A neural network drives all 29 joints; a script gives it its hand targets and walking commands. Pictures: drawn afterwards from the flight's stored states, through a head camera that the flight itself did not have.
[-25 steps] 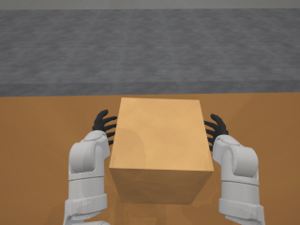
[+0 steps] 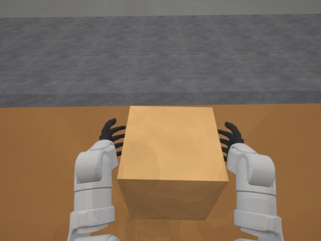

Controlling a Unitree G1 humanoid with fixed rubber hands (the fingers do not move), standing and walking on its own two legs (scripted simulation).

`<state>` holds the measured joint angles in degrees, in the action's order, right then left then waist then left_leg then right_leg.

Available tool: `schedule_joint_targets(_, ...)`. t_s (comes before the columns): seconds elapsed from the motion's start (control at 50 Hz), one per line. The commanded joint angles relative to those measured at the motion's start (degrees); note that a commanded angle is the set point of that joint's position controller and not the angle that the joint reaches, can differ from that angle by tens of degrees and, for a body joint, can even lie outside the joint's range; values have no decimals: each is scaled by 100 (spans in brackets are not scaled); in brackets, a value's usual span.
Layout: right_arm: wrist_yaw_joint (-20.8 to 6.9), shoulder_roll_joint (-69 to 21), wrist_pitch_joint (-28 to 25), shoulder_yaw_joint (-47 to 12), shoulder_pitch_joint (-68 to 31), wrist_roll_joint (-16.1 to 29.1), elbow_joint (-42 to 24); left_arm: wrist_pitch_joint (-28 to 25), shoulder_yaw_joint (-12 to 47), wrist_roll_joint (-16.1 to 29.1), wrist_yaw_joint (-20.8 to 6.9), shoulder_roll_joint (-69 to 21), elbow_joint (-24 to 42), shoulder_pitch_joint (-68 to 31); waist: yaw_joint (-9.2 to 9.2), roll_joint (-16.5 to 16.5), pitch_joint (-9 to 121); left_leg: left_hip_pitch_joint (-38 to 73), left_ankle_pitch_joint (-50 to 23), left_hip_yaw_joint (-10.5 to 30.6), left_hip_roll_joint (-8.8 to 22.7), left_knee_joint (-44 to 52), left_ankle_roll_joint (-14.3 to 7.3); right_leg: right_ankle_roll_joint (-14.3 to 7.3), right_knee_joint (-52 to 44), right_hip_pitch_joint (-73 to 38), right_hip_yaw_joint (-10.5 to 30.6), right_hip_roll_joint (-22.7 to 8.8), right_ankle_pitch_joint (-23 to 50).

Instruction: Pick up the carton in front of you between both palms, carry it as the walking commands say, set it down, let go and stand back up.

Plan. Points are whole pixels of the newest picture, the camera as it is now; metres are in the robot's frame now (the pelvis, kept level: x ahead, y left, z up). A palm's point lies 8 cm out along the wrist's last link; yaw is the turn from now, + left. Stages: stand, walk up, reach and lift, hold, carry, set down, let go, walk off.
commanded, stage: carry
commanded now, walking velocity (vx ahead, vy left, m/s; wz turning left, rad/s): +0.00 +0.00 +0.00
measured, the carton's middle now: (169, 165) +0.33 +0.00 +0.04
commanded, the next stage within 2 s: none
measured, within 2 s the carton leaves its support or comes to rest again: neither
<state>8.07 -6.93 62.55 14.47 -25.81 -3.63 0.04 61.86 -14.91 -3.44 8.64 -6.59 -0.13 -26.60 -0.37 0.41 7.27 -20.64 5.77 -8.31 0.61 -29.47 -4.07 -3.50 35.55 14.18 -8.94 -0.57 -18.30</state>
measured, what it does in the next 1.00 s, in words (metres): stands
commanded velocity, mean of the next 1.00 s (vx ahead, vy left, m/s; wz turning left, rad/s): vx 0.00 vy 0.00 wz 0.00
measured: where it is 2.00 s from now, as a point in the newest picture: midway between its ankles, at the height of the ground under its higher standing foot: outside the picture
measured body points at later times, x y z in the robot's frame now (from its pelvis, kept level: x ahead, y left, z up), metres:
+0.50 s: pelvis +0.00 -0.02 +0.00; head -0.03 -0.03 +0.45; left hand +0.33 +0.14 +0.12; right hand +0.33 -0.17 +0.11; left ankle +0.05 +0.08 -0.73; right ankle -0.05 -0.08 -0.72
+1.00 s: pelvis -0.01 -0.04 +0.00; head -0.04 -0.04 +0.45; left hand +0.32 +0.12 +0.12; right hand +0.32 -0.19 +0.11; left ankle +0.05 +0.08 -0.73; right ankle -0.05 -0.08 -0.72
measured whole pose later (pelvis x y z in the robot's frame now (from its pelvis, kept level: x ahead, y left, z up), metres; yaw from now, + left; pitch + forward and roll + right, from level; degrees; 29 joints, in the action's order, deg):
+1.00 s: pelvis -0.01 -0.04 +0.00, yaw +0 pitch +0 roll +1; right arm 8.3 -7.0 63.0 14.3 -26.2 -3.5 -0.7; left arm 61.8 -15.2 -3.6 8.2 -7.0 1.3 -25.8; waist -0.2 0.4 4.6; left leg -19.7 4.7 -7.2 3.0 -29.9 -1.0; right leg -6.6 36.1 13.1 -11.1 1.1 -18.3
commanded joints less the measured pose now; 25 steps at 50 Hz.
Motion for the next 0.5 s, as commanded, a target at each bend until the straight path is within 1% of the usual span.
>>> schedule_joint_targets(0.0,-42,-4349,-128,-3323,-3329,1072,-396,-65,3507,1109,-84,-4440,589,-3452,44,294,1772,1147,-1711,904,944,144,-76,32,-506,-230,778,-750,1534)
schedule_joint_targets(0.02,-20,-4166,-132,-3301,-3367,1001,-410,-43,3461,1112,-66,-4520,209,-3357,13,374,1744,1091,-1599,895,898,164,-109,55,-471,-362,779,-739,1383)
schedule_joint_targets(0.04,-21,-4280,-116,-3380,-3348,1003,-433,-61,3402,1075,-86,-4424,376,-3341,41,158,1671,1116,-1506,951,950,269,-37,54,-505,-184,659,-721,957)
schedule_joint_targets(0.06,-21,-4224,-119,-3333,-3399,1030,-367,-66,3358,1009,-90,-4337,266,-3325,36,-85,1400,945,-1387,909,919,320,-38,22,-548,-63,695,-703,1007)
schedule_joint_targets(0.08,-18,-4326,-147,-3589,-3616,1170,-636,-52,3199,1003,-88,-4317,300,-3143,-20,-154,1396,890,-1209,1093,982,283,-79,-4,-669,-174,757,-714,1071)
schedule_joint_targets(0.1,-32,-4342,-113,-3493,-3439,1127,-520,-33,3259,884,-66,-4302,370,-3080,102,-24,1501,1027,-1486,882,909,220,-17,40,-513,-249,720,-742,1329)
schedule_joint_targets(0.12,-26,-4174,-104,-3210,-3043,979,-292,-8,3341,1047,-83,-4384,236,-3217,122,79,1645,1033,-1858,904,939,184,-44,-20,-403,-392,761,-806,1939)
schedule_joint_targets(0.14,-31,-4400,-167,-3495,-3509,1120,-649,-90,3407,1095,-81,-4521,496,-3327,16,165,1713,1151,-2020,771,886,75,-8,-2,-407,-202,730,-795,2025)
schedule_joint_targets(0.16,-21,-4281,-137,-3367,-3348,1033,-377,-65,3369,1003,-78,-4356,433,-3429,51,107,1625,1089,-2005,865,880,79,-49,10,-324,-381,759,-784,2256)
schedule_joint_targets(0.18,-16,-4261,-153,-3428,-3519,1131,-640,-91,3443,1137,-104,-4379,422,-3175,74,16,1713,1184,-1914,837,911,63,-79,18,-346,-314,722,-835,2063)
schedule_joint_targets(0.2,-18,-4405,-166,-3505,-3393,1149,-540,-101,3505,1237,-98,-4398,495,-3366,19,-149,1717,1008,-1980,770,808,85,-43,57,-239,-489,596,-849,2476)
schedule_joint_targets(0.22,3,-4247,-150,-3547,-3616,1105,-753,-92,3283,1022,-118,-4297,393,-3079,61,-152,1657,1061,-1600,745,853,8,-63,-2,-419,-270,700,-867,2280)
schedule_joint_targets(0.24,-2,-4248,-94,-3419,-3211,1037,-361,-52,3233,944,-108,-4149,263,-2984,48,-208,1719,1030,-1605,858,888,-29,-92,22,-426,-440,779,-943,2364)
schedule_joint_targets(0.26,-12,-4269,-127,-3531,-3536,1076,-539,-68,3248,910,-94,-4127,329,-3112,10,-183,1585,1098,-1660,732,837,0,-27,-12,-378,-328,646,-931,2232)
schedule_joint_targets(0.28,-7,-4244,-114,-3463,-3374,1124,-533,-47,3290,1002,-107,-4261,401,-2958,11,71,1801,1127,-1508,824,861,75,-60,-40,-451,-444,639,-845,1745)
schedule_joint_targets(0.3,-24,-4343,-116,-3475,-3331,1107,-462,-74,3284,982,-92,-4239,715,-3349,18,46,1626,915,-1648,847,878,70,-38,-47,-437,-402,659,-904,1845)
schedule_joint_targets(0.32,1,-4267,-118,-3464,-3565,1067,-610,-59,3348,1039,-114,-4454,449,-3342,48,38,1560,891,-1098,874,925,213,-2,-95,-599,-297,754,-916,1290)
schedule_joint_targets(0.34,-13,-4299,-79,-3481,-3322,1115,-480,-30,3257,978,-107,-4285,468,-3149,83,-59,1512,964,-908,965,893,261,3,-63,-638,-259,744,-786,1016)
schedule_joint_targets(0.36,29,-4101,-88,-3447,-3473,988,-551,26,3283,985,-116,-4289,149,-2974,-33,-30,1414,865,-1100,898,896,241,-20,-54,-589,-306,696,-785,1364)
schedule_joint_targets(0.38,25,-4273,-76,-3310,-3364,963,-484,-13,3244,963,-121,-4141,387,-3097,14,-201,1313,924,-1299,789,845,55,-62,-8,-550,-216,818,-902,2223)
schedule_joint_targets(0.4,8,-4287,-43,-3242,-3140,981,-179,-22,3385,1116,-123,-4276,545,-3326,105,-128,1411,885,-1201,791,849,132,28,-55,-585,-304,686,-919,2291)
schedule_joint_targets(0.42,-30,-4357,-109,-3442,-3540,1087,-519,-35,3360,958,-119,-4286,475,-3392,97,-21,1411,1002,-1559,745,863,96,21,-23,-440,-361,711,-869,2204)
schedule_joint_targets(0.44,-42,-4282,-90,-3381,-3302,1084,-314,-48,3361,1078,-122,-4322,394,-3285,-11,63,1611,1093,-1693,737,841,59,33,-72,-459,-247,753,-878,2351)
schedule_joint_targets(0.46,-25,-4283,-96,-3331,-3308,1007,-316,-76,3426,1105,-122,-4306,541,-3428,50,176,1530,1109,-1519,806,881,148,31,-34,-520,-131,752,-918,1857)
schedule_joint_targets(0.48,6,-4249,-102,-3336,-3355,994,-392,-35,3400,1057,-101,-4313,460,-3353,1,183,1403,987,-1333,836,863,208,74,-33,-582,-157,771,-848,1466)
